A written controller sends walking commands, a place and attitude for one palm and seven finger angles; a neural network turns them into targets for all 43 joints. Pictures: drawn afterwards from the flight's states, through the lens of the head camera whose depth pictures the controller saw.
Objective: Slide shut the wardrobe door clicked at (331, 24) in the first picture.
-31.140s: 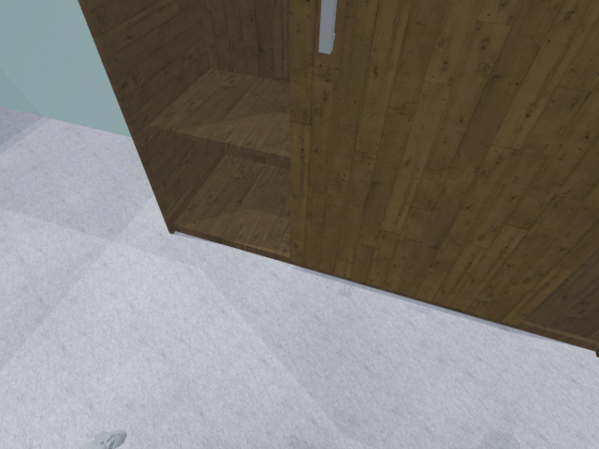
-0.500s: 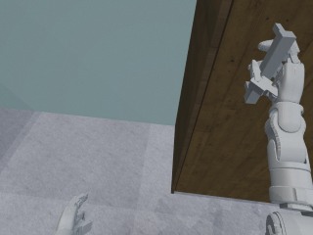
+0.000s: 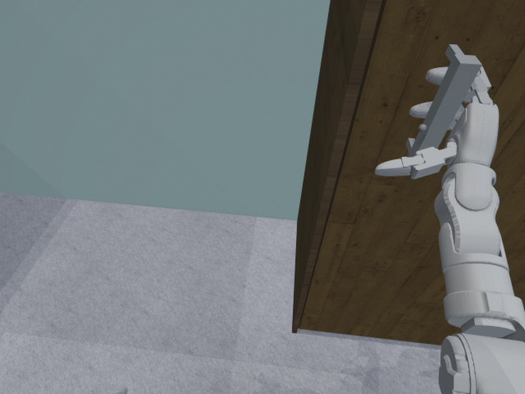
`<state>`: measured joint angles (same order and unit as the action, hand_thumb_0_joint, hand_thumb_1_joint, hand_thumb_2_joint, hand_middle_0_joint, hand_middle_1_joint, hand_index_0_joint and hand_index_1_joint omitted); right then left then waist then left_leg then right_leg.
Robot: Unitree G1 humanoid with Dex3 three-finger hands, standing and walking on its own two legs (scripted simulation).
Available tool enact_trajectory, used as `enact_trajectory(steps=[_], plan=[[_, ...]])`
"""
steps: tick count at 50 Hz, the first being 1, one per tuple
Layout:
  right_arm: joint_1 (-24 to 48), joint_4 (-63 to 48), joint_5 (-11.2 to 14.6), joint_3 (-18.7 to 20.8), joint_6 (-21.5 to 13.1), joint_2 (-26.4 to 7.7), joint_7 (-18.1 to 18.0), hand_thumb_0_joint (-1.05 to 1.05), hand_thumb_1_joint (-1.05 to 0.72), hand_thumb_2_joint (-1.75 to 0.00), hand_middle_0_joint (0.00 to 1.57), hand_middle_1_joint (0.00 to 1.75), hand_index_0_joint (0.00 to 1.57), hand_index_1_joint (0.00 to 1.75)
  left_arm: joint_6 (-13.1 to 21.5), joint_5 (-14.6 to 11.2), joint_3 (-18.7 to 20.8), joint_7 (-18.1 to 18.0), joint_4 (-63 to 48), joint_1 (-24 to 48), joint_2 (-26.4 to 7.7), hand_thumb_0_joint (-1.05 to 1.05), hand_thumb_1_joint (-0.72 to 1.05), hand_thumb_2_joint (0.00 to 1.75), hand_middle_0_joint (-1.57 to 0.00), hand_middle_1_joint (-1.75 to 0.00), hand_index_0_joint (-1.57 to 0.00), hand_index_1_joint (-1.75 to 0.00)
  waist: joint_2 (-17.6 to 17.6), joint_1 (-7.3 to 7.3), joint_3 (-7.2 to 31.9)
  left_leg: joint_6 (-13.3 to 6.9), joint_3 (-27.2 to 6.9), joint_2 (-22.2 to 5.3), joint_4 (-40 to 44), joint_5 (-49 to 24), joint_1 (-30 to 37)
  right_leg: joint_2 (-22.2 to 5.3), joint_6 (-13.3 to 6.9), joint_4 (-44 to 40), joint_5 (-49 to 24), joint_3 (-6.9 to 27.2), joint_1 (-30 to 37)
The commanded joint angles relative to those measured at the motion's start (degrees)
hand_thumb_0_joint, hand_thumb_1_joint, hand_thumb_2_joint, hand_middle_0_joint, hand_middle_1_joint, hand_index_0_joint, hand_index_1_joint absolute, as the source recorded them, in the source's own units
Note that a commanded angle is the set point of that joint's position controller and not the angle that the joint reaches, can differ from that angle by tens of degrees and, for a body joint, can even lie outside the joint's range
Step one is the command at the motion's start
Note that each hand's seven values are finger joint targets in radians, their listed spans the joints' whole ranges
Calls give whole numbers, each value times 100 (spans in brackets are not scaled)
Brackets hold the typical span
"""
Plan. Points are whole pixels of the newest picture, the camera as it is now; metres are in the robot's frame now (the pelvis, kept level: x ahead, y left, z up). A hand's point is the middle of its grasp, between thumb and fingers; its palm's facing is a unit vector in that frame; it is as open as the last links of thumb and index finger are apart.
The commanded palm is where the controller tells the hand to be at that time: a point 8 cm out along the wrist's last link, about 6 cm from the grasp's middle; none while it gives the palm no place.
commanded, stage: loosen the grip on the handle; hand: right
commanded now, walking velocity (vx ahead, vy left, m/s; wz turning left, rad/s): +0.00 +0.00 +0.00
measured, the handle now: (433, 112) +0.46 -0.19 +0.23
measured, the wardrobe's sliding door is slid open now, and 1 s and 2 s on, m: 0.00 0.00 0.00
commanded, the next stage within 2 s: slip the hand off the handle in 0.04 s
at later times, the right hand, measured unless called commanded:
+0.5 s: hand (432, 128) +0.42 -0.18 +0.23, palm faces +0.21 +0.97 -0.07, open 14.7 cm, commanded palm +0.39 -0.25 +0.23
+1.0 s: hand (474, 147) +0.39 -0.22 +0.23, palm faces +0.26 +0.96 -0.09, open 14.7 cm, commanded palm +0.34 -0.27 +0.23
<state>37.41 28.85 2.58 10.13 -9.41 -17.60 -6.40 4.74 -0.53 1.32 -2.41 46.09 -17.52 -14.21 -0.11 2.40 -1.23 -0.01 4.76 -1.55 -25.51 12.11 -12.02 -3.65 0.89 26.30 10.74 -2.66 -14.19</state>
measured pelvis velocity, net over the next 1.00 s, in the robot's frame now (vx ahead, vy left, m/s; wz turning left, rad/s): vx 0.02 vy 0.00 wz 0.02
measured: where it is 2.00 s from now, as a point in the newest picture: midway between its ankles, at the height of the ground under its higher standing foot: outside the picture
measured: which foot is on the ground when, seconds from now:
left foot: down 0.00-1.00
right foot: down 0.00-1.00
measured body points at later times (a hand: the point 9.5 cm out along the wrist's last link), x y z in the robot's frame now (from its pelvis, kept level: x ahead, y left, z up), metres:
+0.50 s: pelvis +0.02 -0.01 +0.00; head +0.01 +0.00 +0.45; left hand +0.14 +0.23 -0.10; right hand +0.40 -0.23 +0.23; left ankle +0.02 +0.12 -0.74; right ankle +0.04 -0.14 -0.74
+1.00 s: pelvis +0.02 +0.00 +0.00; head +0.01 +0.01 +0.45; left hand +0.13 +0.26 -0.11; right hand +0.37 -0.27 +0.23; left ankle +0.02 +0.12 -0.74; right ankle +0.04 -0.14 -0.74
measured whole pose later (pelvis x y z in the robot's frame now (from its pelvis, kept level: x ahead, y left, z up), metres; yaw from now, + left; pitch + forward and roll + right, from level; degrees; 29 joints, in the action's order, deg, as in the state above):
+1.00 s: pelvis +0.02 +0.00 +0.00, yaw +1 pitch -3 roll +0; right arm 21.3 12.1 8.5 19.0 -4.1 -20.4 1.0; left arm 4.3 -2.0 0.4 -5.3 43.1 -15.3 -13.9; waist -1.7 0.7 -0.5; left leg 0.2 3.5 -1.4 -24.7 13.8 -8.3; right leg -3.8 1.4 25.1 12.6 -3.8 -9.7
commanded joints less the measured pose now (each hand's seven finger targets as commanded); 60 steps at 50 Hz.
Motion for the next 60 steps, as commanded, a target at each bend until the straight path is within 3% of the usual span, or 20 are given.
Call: enact_trajectory(steps=[1,6,7,9,13,15,19,20,22,23,26,31,34,36,38,41,46,51,56,60], plan=[[2783,-1166,33,313,-135,-1101,-170,0,55,-20,25,115,25,115,287,-8,238,-65,-713,481,-717,0,90,90,-20,-30,-20,-30,76,6,1177,-10,-352,209,777,448,144,356,-241,-511,527,65,480],[2607,-1479,85,276,-61,-958,-201,0,55,-20,25,115,25,115,254,5,214,-106,-725,512,-695,0,90,90,-20,-30,-20,-30,60,-4,1299,-22,-271,239,745,-82,314,341,-227,-543,14,66,693],[2556,-1720,110,-73,-38,-537,-191,0,55,-20,25,115,25,115,266,-17,198,-91,-797,571,-640,0,90,90,-20,-30,-20,-30,0,-7,1353,-24,-251,246,725,-143,330,347,-213,-554,-50,59,773],[2479,-1701,62,278,-20,-925,-275,0,55,-20,25,115,25,115,252,14,196,-119,-754,541,-689,0,90,90,-20,-30,-20,-30,21,-52,1431,-39,-227,262,690,-324,394,328,-210,-550,-269,81,818],[2135,-1902,13,627,18,-1263,-301,0,55,-20,25,115,25,115,164,46,161,-177,-805,645,-656,0,90,90,-20,-30,-20,-30,74,-186,1474,-47,-201,279,667,-582,594,290,-202,-588,-601,61,889],[2215,-1909,57,528,58,-1129,-260,0,55,-20,25,115,25,115,123,26,131,-202,-837,697,-626,0,90,90,-20,-30,-20,-30,94,-134,1392,-29,-197,258,697,-596,591,276,-195,-626,-596,40,886],[1930,-1948,121,955,110,-1503,-228,0,55,-20,25,115,25,115,52,17,103,-269,-902,791,-618,0,90,90,-20,-30,-20,-30,30,-279,1410,-42,-212,235,685,-783,772,257,-191,-633,-772,-13,879],[1980,-1973,119,837,127,-1371,-199,0,55,-20,25,115,25,115,42,19,90,-276,-908,806,-582,0,90,90,-20,-30,-20,-30,24,-234,1390,-36,-208,240,680,-829,757,256,-186,-632,-801,-20,913],[1869,-1927,158,948,164,-1467,-158,0,55,-20,25,115,25,115,23,11,86,-304,-906,818,-594,0,90,90,-20,-30,-20,-30,5,-244,1351,-27,-216,236,701,-792,739,246,-186,-618,-766,-39,901],[1821,-1868,151,1180,165,-1718,-161,0,55,-20,25,115,25,115,1,17,86,-330,-885,792,-607,0,90,90,-20,-30,-20,-30,98,-273,1336,-38,-216,243,687,-838,806,242,-191,-616,-794,-32,855],[1654,-2040,177,1160,161,-1690,-54,0,55,-20,25,115,25,115,-1,-2,101,-340,-951,805,-594,0,90,90,-20,-30,-20,-30,-1,-283,1481,-32,-214,233,588,-1150,897,246,-190,-560,-1007,-61,920],[1886,-1860,225,1028,124,-1717,267,0,55,-20,25,115,25,115,26,-41,95,-369,-910,729,-642,0,90,90,-20,-30,-20,-30,-83,-113,1219,-2,-232,228,654,-894,620,261,-202,-529,-727,-53,843],[2116,-1889,294,1111,1,-1883,434,0,55,-20,25,115,25,115,83,-46,121,-376,-867,633,-673,0,90,90,-20,-30,-20,-30,-308,-73,1361,-13,-254,241,620,-907,567,281,-204,-456,-740,-22,912],[1943,-1804,377,1205,-50,-1946,544,0,55,-20,25,115,25,115,118,-64,146,-371,-853,587,-710,0,90,90,-20,-30,-20,-30,-217,-94,1463,-9,-256,251,558,-1025,592,290,-211,-402,-795,-8,898],[1664,-2185,462,1179,-122,-1804,634,0,55,-20,25,115,25,115,163,-70,168,-343,-951,602,-685,0,90,90,-20,-30,-20,-30,-200,-179,1721,-24,-239,267,443,-1281,771,307,-212,-349,-1009,9,983],[1130,-2436,527,1017,-65,-1566,701,0,55,-20,25,115,25,115,225,-116,160,-302,-1043,665,-676,0,90,90,-20,-30,-20,-30,-244,-235,1660,-13,-219,252,368,-1400,767,300,-202,-332,-1081,10,959],[578,-2798,593,1208,178,-1669,724,0,55,-20,25,115,25,115,272,-160,135,-325,-1128,834,-694,0,90,90,-20,-30,-20,-30,-143,-310,1344,2,-214,245,383,-1108,680,292,-208,-366,-818,-12,817],[14,-3654,675,1316,184,-1593,694,0,55,-20,25,115,25,115,389,-127,95,-308,-1236,1036,-641,0,90,90,-20,-30,-20,-30,-249,-424,1462,-4,-195,243,297,-1372,820,288,-196,-321,-1054,-7,950],[-418,-3986,715,1082,338,-1311,732,0,55,-20,25,115,25,115,481,-160,15,-336,-1303,1275,-599,0,90,90,-20,-30,-20,-30,-264,-412,1040,0,-163,261,404,-883,571,275,-174,-386,-733,0,945],[-507,-4339,740,871,456,-1057,745,0,55,-20,25,115,25,115,546,-153,-43,-368,-1336,1386,-556,0,90,90,-20,-30,-20,-30,-212,-392,976,-2,-148,263,488,-748,507,282,-181,-423,-675,29,1054]])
